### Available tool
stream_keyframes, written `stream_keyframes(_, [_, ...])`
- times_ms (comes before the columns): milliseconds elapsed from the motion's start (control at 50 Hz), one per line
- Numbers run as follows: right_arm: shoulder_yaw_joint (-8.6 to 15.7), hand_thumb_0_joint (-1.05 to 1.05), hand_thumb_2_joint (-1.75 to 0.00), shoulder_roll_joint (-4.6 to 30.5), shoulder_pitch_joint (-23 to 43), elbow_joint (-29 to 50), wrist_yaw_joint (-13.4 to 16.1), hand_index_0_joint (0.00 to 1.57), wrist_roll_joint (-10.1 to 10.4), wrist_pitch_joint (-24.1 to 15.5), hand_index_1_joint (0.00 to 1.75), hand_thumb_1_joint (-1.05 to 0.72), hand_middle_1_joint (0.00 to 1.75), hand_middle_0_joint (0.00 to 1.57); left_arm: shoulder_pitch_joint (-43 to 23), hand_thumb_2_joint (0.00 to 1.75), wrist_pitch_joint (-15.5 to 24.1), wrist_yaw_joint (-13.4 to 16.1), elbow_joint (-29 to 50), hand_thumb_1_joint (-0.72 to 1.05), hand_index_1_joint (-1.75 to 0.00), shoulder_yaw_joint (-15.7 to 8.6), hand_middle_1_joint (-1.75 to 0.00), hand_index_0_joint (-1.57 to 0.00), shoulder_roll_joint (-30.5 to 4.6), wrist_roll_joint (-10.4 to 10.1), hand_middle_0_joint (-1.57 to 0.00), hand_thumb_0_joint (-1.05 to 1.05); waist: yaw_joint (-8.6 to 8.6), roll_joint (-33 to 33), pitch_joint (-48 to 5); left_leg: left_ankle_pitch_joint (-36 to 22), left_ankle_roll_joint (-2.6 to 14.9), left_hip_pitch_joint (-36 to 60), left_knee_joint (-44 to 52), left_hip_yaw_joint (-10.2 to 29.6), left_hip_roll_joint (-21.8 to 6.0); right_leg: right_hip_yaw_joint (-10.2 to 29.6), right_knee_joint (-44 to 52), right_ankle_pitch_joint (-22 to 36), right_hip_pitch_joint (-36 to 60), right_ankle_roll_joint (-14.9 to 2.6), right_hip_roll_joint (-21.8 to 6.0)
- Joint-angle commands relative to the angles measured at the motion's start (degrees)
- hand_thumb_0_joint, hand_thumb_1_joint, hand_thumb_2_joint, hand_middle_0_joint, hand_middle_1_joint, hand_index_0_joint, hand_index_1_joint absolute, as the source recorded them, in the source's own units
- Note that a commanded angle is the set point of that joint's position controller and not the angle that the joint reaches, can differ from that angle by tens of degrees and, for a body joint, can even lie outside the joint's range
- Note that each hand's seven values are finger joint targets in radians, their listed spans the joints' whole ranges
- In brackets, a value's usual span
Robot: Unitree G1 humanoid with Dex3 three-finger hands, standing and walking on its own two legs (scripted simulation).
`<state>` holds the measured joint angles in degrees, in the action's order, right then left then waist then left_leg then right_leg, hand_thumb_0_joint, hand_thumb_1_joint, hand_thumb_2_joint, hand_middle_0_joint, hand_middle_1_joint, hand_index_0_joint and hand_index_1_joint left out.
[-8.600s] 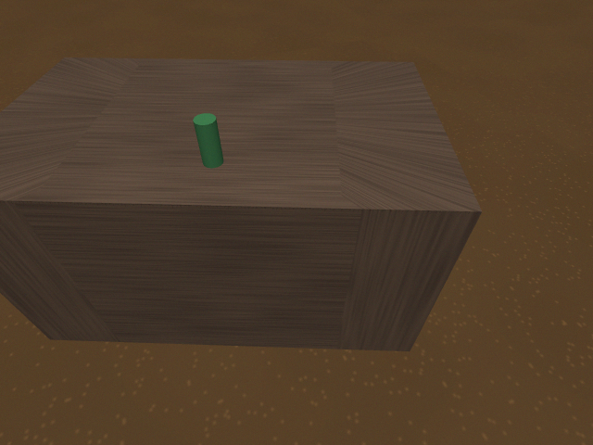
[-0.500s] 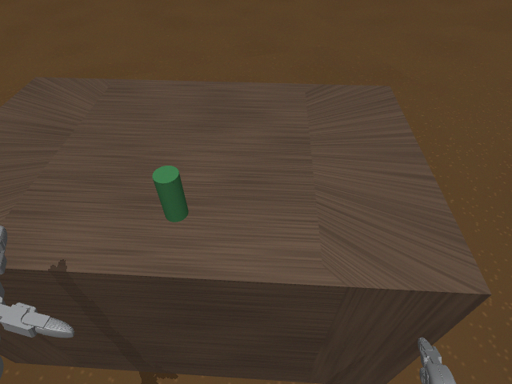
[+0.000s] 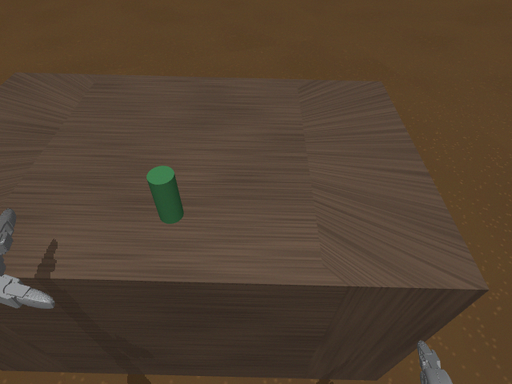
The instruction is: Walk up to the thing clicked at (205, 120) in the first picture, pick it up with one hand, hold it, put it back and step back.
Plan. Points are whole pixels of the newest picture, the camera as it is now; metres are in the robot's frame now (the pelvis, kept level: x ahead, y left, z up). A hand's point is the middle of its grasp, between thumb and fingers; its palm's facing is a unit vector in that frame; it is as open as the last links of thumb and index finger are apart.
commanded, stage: go down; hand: left
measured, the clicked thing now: (166, 196) +0.49 +0.21 -0.01
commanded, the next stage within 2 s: none
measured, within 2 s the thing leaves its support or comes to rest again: neither
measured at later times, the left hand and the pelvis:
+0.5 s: hand (16, 220) +0.33 +0.38 +0.11, palm faces +0.17 -0.99 +0.02, open 17.6 cm; pelvis -0.01 +0.00 -0.01, yaw +0 degrees
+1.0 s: hand (17, 209) +0.35 +0.39 +0.10, palm faces +0.19 -0.98 +0.01, open 17.6 cm; pelvis +0.00 +0.01 -0.02, yaw +0 degrees
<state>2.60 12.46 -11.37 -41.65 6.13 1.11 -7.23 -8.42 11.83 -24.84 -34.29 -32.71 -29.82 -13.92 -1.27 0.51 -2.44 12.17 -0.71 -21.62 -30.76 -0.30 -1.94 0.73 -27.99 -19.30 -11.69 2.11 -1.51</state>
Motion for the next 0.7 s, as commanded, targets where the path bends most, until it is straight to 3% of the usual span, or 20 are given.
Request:
stream_keyframes(0, [1.99,0.0,-0.06,8.88,6.65,6.91,1.26,0.05,0.13,-3.71,0.05,0.5,0.05,0.05,-20.53,0.09,4.45,-1.88,8.8,-0.5,-0.05,-5.68,-0.04,-0.03,-23.33,-2.6,-0.04,0.0,1.6,-6.65,-13.22,-12.09,1.28,15.67,2.02,-0.22,0.92,-2.31,3.6,14.41,-7.29,-1.8,1.76])
stream_keyframes(20, [3.64,0.0,-0.06,10.71,7.52,7.34,1.65,0.05,0.21,-4.18,0.05,0.51,0.05,0.05,-21.22,0.09,4.34,-2.33,7.26,-0.49,-0.05,-6.41,-0.04,-0.03,-25.13,-2.71,-0.03,0.0,1.96,-6.04,-12.59,-11.49,1.33,14.66,2.18,-0.27,0.99,-2.32,3.63,14.48,-7.19,-1.83,1.78])
stream_keyframes(40, [2.0,0.0,-0.06,8.55,5.71,3.73,1.65,0.05,0.16,-3.89,0.05,0.51,0.05,0.05,-21.73,0.1,4.19,-3.32,6.22,-0.48,-0.05,-6.21,-0.04,-0.03,-25.3,-3.01,-0.03,0.0,1.74,-6.99,-11.74,-10.64,1.51,13.55,2.11,-0.36,1.25,-2.14,3.65,14.11,-7.44,-1.82,1.63])
stream_keyframes(60, [0.08,0.0,-0.06,6.52,4.45,1.58,1.53,0.05,0.27,-3.69,0.05,0.51,0.05,0.05,-23.06,0.1,3.79,-4.49,4.95,-0.51,-0.06,-4.2,-0.05,-0.03,-23.83,-3.22,-0.03,0.0,2.07,-7.5,-10.14,-10.06,1.7,13.03,2.15,-0.7,1.58,-2.02,3.85,13.91,-8.74,-1.79,1.51])
stream_keyframes(100, [0.88,0.0,-0.06,8.45,7.36,3.67,2.02,0.05,0.14,-4.54,0.05,0.51,0.05,0.05,-23.73,0.09,3.46,-6.23,2.16,-0.53,-0.05,-5.1,-0.05,-0.03,-25.98,-3.42,-0.03,0.0,2.04,-6.93,-11.58,-9.31,1.77,12.78,1.77,-0.75,1.81,-1.99,3.66,13.6,-8.76,-1.78,1.42])
stream_keyframes(160, [0.3,0.0,-0.06,9.21,6.03,3.87,2.43,0.05,0.0,-4.92,0.05,0.52,0.05,0.05,-25.72,0.09,2.35,-8.65,-1.79,-0.52,-0.04,-5.37,-0.03,-0.03,-28.28,-3.76,-0.03,0.0,2.99,-6.56,-13.83,-11.67,2.17,14.04,1.05,-0.43,1.75,-2.25,3.34,15.69,-9.07,-1.53,1.42])
stream_keyframes(220, [-1.72,0.0,-0.06,8.37,7.13,6.44,2.66,0.05,-0.22,-5.82,0.05,0.52,0.05,0.05,-28.42,0.09,2.04,-10.16,-4.26,-0.56,-0.05,-5.68,-0.04,-0.03,-29.43,-4.32,-0.03,0.0,3.05,-5.71,-14.31,-10.48,2.3,13.43,0.73,-0.32,1.82,-2.38,3.24,14.49,-9.89,-1.5,1.5])
stream_keyframes(320, [-0.25,0.0,-0.06,10.81,5.52,8.27,3.29,0.05,-0.56,-6.83,0.05,0.52,0.05,0.05,-30.72,0.08,2.41,-11.7,-6.77,-0.54,-0.05,-7.17,-0.04,-0.03,-33.14,-4.14,-0.03,0.0,3.44,-7.1,-16.47,-9.53,1.92,13.83,0.15,0.2,1.55,-2.76,2.33,12.61,-11.75,-1.88,1.87])
stream_keyframes(380, [-1.54,0.0,-0.06,9.38,5.73,8.29,3.09,0.05,-0.67,-7.41,0.05,0.52,0.05,0.05,-32.26,0.07,2.38,-11.64,-7.94,-0.55,-0.05,-6.37,-0.04,-0.03,-33.04,-3.6,-0.03,0.0,2.78,-9.28,-15.81,-8.14,1.39,13.27,-0.07,0.67,1.05,-3.17,1.64,10.03,-14.12,-2.38,2.21])
stream_keyframes(400, [0.06,0.0,-0.06,11.75,6.39,11.61,3.33,0.05,-0.77,-7.85,0.05,0.52,0.05,0.05,-31.72,0.07,2.43,-11.29,-8.92,-0.57,-0.05,-8.03,-0.04,-0.04,-34.58,-3.5,-0.04,0.0,3.19,-8.59,-17.57,-8.63,1.24,13.21,-0.35,0.86,0.77,-3.31,1.22,10.33,-13.36,-2.34,2.34])
stream_keyframes(460, [-2.12,0.0,-0.06,8.08,2.93,7.09,2.76,0.05,-0.8,-7.46,0.05,0.53,0.05,0.05,-33.41,0.08,2.34,-11.04,-9.2,-0.59,-0.05,-6.31,-0.05,-0.03,-33.18,-3.15,-0.04,0.0,2.63,-10.42,-16.61,-9.04,1.25,12.16,-1.3,0.87,0.73,-3.18,0.59,9.9,-15.61,-2.49,2.57])
stream_keyframes(480, [-0.57,0.0,-0.06,10.71,5.97,12.45,3.06,0.05,-0.92,-8.17,0.05,0.53,0.05,0.05,-33.03,0.08,2.51,-10.73,-9.81,-0.58,-0.05,-7.49,-0.05,-0.04,-34.28,-3.08,-0.04,0.0,3.38,-9.5,-17.62,-8.22,1.21,11.96,-1.52,0.72,0.58,-3.15,0.5,9.71,-15.04,-2.29,2.5])
stream_keyframes(500, [-1.15,0.0,-0.06,9.56,4.0,8.8,3.08,0.05,-1.01,-8.11,0.05,0.53,0.05,0.05,-32.76,0.08,2.58,-10.66,-9.84,-0.57,-0.05,-7.68,-0.04,-0.03,-34.76,-2.92,-0.04,0.0,2.62,-10.26,-17.91,-9.84,1.3,11.62,-1.95,0.89,0.54,-3.3,-0.12,10.78,-14.87,-2.29,2.56])
stream_keyframes(540, [-1.76,0.0,-0.06,8.8,3.55,9.01,2.85,0.05,-0.97,-8.09,0.05,0.53,0.05,0.05,-33.82,0.08,2.73,-10.54,-9.0,-0.56,-0.05,-7.27,-0.04,-0.03,-34.54,-2.55,-0.04,0.0,2.83,-11.8,-18.46,-9.47,1.2,11.79,-2.41,0.82,0.44,-3.16,-0.55,10.29,-16.07,-2.31,2.58])
stream_keyframes(580, [-0.8,0.0,-0.06,10.01,4.28,9.9,3.11,0.05,-1.21,-8.45,0.05,0.53,0.05,0.05,-34.8,0.08,2.79,-10.2,-8.62,-0.57,-0.05,-7.35,-0.05,-0.04,-35.14,-2.31,-0.04,0.0,3.12,-11.47,-19.29,-9.9,1.15,12.16,-2.98,1.03,0.11,-3.16,-0.88,10.24,-16.68,-2.36,2.71])
stream_keyframes(600, [-1.89,0.0,-0.06,8.71,3.35,9.38,2.95,0.05,-1.21,-8.35,0.05,0.53,0.05,0.05,-35.09,0.09,2.79,-10.12,-8.4,-0.57,-0.06,-7.44,-0.05,-0.04,-35.19,-2.17,-0.04,0.0,3.15,-11.45,-20.59,-10.45,1.29,12.72,-3.31,1.07,0.11,-3.23,-0.93,10.66,-16.53,-2.24,2.72])
stream_keyframes(620, [-0.71,0.0,-0.06,10.15,3.91,10.37,3.08,0.05,-1.22,-8.51,0.05,0.53,0.05,0.05,-35.02,0.09,2.75,-9.83,-8.85,-0.57,-0.06,-7.92,-0.06,-0.04,-35.7,-2.06,-0.04,0.0,3.25,-11.2,-20.47,-10.64,1.17,12.5,-3.37,1.3,-0.1,-3.38,-1.33,10.6,-16.72,-2.27,2.84])
stream_keyframes(680, [-0.23,0.0,-0.06,10.65,3.84,9.64,3.15,0.05,-1.33,-8.4,0.05,0.53,0.05,0.05,-35.48,0.09,2.65,-9.27,-9.04,-0.58,-0.07,-8.83,-0.06,-0.04,-37.18,-2.01,-0.04,0.0,3.11,-9.9,-21.11,-11.59,1.61,11.33,-4.66,0.95,0.31,-3.02,-1.56,11.89,-16.8,-1.98,2.72])
